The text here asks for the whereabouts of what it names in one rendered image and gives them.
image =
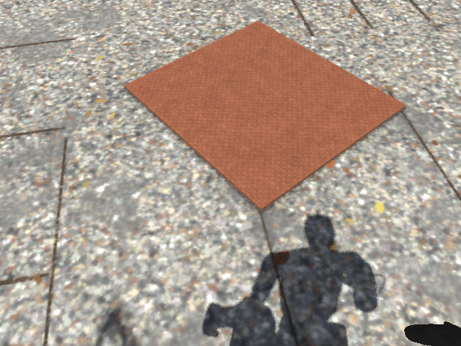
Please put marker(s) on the robot right hand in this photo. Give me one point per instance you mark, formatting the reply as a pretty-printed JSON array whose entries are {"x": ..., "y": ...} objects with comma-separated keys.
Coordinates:
[{"x": 445, "y": 334}]

